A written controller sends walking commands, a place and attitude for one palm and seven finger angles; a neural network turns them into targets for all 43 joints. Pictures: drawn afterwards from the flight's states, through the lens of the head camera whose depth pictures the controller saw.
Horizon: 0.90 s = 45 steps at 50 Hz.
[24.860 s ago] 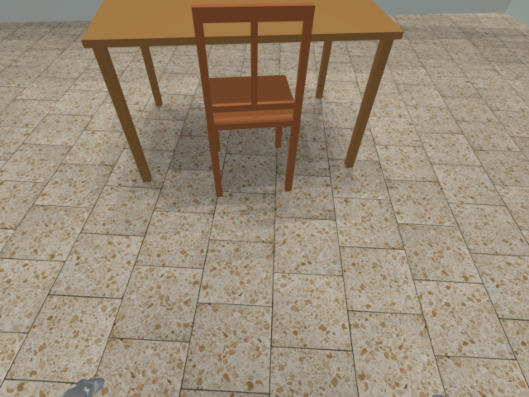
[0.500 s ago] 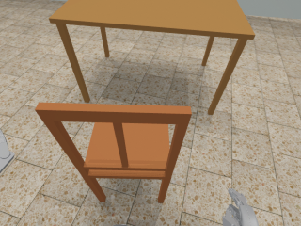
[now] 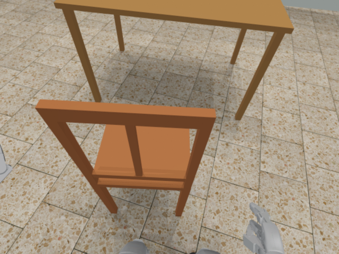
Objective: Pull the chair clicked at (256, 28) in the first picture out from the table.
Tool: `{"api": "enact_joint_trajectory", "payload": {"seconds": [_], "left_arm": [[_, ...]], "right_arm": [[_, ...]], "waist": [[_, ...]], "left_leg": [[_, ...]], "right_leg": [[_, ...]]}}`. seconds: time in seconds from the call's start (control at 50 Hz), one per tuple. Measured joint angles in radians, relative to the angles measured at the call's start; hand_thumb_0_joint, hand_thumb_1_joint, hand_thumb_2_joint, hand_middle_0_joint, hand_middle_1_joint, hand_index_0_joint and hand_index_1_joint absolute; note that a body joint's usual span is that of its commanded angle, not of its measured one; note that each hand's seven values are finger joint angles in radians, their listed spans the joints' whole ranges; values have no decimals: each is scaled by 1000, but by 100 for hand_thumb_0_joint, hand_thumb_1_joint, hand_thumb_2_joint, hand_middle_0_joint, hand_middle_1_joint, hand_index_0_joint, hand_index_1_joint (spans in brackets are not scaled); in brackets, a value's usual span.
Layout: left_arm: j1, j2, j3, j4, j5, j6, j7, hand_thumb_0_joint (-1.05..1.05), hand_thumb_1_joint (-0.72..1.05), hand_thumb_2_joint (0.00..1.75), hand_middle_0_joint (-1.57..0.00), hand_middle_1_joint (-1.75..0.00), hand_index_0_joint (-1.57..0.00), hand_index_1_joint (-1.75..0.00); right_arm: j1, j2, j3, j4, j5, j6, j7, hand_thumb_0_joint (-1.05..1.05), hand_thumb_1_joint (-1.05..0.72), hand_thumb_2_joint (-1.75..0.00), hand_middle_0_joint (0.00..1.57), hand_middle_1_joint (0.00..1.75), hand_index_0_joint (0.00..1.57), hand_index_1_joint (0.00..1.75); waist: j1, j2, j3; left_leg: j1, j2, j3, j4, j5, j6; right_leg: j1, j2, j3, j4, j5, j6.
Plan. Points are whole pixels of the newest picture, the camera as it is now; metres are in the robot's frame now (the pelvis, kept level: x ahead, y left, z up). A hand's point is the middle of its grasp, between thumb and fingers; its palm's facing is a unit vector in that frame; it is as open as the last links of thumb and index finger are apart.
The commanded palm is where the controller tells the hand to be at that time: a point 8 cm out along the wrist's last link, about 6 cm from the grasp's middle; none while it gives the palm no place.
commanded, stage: step back with the hand held close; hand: left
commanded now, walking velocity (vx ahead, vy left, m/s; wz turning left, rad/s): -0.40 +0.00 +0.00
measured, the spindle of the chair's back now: (135, 153) +0.39 +0.13 -0.07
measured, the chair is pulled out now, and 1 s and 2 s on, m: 0.64 0.64 0.64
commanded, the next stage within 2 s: stop stepping back and stand still in 0.42 s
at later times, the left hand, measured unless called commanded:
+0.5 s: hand out of the picture +0.12 +0.25 +0.20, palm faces +0.38 -0.77 -0.52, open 7.4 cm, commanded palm +0.06 +0.29 +0.20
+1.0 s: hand out of the picture +0.05 +0.25 +0.18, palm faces +0.45 -0.77 -0.45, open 7.4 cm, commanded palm -0.01 +0.28 +0.20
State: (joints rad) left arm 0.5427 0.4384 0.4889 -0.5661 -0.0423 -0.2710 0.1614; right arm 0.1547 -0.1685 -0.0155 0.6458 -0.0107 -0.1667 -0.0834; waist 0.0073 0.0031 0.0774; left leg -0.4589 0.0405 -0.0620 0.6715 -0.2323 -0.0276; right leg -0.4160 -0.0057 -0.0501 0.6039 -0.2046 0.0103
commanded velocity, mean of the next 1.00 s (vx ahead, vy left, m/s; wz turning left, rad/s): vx -0.11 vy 0.02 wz -0.01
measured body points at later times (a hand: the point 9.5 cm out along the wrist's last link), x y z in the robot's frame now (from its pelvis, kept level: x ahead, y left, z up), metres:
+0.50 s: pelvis -0.09 -0.01 +0.01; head -0.04 +0.01 +0.46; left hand +0.10 +0.28 +0.23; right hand +0.09 -0.23 -0.08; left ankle -0.01 +0.13 -0.72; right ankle -0.11 -0.16 -0.72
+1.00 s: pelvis -0.15 -0.02 +0.02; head -0.16 -0.01 +0.47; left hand +0.02 +0.28 +0.21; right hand -0.01 -0.27 -0.06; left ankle -0.13 +0.10 -0.72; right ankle -0.11 -0.16 -0.72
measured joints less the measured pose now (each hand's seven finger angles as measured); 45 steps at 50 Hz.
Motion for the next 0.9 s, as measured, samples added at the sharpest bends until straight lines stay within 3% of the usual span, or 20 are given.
{"api": "enact_joint_trajectory", "payload": {"seconds": [0.06,0.1,0.14,0.18,0.22,0.28,0.34,0.42,0.5,0.52,0.56,0.6,0.66,0.72,0.76,0.8,0.9], "left_arm": [[1,-17,-30,-13,5,-13,-7,1,89,90,-21,-30,-21,-30],[-1,-21,-48,-11,12,-6,-3,1,89,90,-21,-30,-21,-31],[2,-18,-44,-4,18,0,0,1,88,89,-22,-30,-21,-31],[12,-3,-23,4,19,-2,3,1,88,89,-22,-30,-21,-31],[15,16,-2,-2,16,-8,7,1,88,89,-22,-30,-21,-31],[9,30,20,5,6,-15,6,1,88,89,-22,-30,-21,-31],[-1,-2,0,-5,-3,-9,0,1,89,90,-21,-30,-21,-30],[9,-16,-19,-39,-12,-19,-14,1,89,90,-21,-30,-21,-30],[22,35,14,-27,-12,-35,-27,1,89,90,-21,-30,-21,-30],[12,35,14,-13,-11,-40,-33,1,89,90,-21,-30,-21,-30],[3,38,8,4,-8,-41,-43,1,89,90,-21,-30,-21,-30],[36,38,-3,6,-13,-30,-42,1,89,90,-21,-30,-21,-30],[89,16,-33,27,-9,16,-25,1,89,90,-21,-30,-21,-31],[92,5,-51,68,-2,46,-8,1,88,89,-22,-30,-21,-31],[62,2,-57,88,1,48,-1,1,88,89,-22,-30,-21,-31],[43,-5,-54,103,3,46,1,1,88,89,-22,-30,-21,-31],[23,-25,-57,110,22,39,4,1,89,90,-21,-30,-21,-31]], "right_arm": [[-8,-7,-9,6,-1,3,10,1,-90,-89,21,30,20,30],[-11,-14,-21,17,-4,26,16,1,-90,-89,21,30,20,30],[-10,-19,-21,20,-2,49,12,1,-90,-89,21,30,20,30],[-4,-26,-14,10,1,61,6,1,-90,-89,21,30,20,30],[3,-35,-16,-8,0,58,0,1,-90,-89,21,30,20,30],[1,-9,-23,3,-9,31,5,1,-90,-90,21,30,20,30],[14,9,-24,13,-15,-5,22,1,-90,-90,21,30,20,30],[22,23,-12,21,-16,-27,41,1,-90,-89,21,30,20,30],[8,31,5,22,-23,-39,42,1,-90,-89,21,30,20,30],[-5,24,6,27,-22,-39,43,1,-90,-89,21,30,20,30],[-15,10,5,27,-14,-29,46,1,-90,-89,21,30,20,30],[0,1,1,18,2,2,51,1,-90,-89,21,30,20,30],[38,-24,-3,15,17,52,41,1,-90,-89,21,30,20,30],[86,-59,-11,12,23,60,18,1,-90,-89,21,30,20,30],[105,-76,-27,22,26,48,5,1,-90,-89,21,30,20,30],[111,-75,-33,32,30,43,2,1,-90,-90,21,30,20,30],[132,-66,-33,1,37,8,5,1,-91,-90,20,30,20,30]], "waist": [[4,7,-11],[0,-4,-21],[-9,-23,-31],[-19,-39,-40],[-30,-40,-35],[-11,-70,-9],[-10,-41,-3],[2,-16,-8],[6,-9,-12],[7,16,1],[-2,56,24],[-2,40,11],[-18,3,-34],[-43,-2,-79],[-54,-3,-81],[-44,-33,-71],[-42,-27,-76]], "left_leg": [[-34,-11,-11,73,-102,4],[-51,-42,-1,202,-191,6],[-24,-56,21,235,-235,11],[52,-49,38,96,-206,18],[107,-32,43,-63,-64,32],[101,-33,61,-57,-33,36],[104,-1,40,-91,-9,29],[90,35,40,-129,37,15],[25,53,49,-99,58,-7],[10,72,40,-84,61,-14],[-14,93,12,-65,48,-15],[-39,58,8,28,-75,-10],[-8,-12,36,147,-150,7],[127,-28,61,-9,-148,30],[190,-30,53,-118,-70,41],[219,-43,65,-143,-34,37],[221,-38,57,-153,-24,36]], "right_leg": [[-13,1,-5,0,6,-11],[-10,-18,-1,-19,20,-11],[-4,-38,5,-46,40,-4],[-9,-50,6,-60,57,7],[-27,-54,-5,-41,57,18],[-85,-29,44,180,-158,16],[-74,13,46,318,-240,9],[44,8,18,144,-212,-6],[170,-13,15,-100,-93,1],[173,4,6,-126,-53,17],[162,33,-13,-126,-31,18],[125,19,2,-88,-42,7],[103,-20,33,-65,-47,5],[104,-37,27,-58,-48,15],[113,-42,7,-50,-51,21],[138,-54,19,-69,-39,24],[161,-45,16,-117,-15,19]]}}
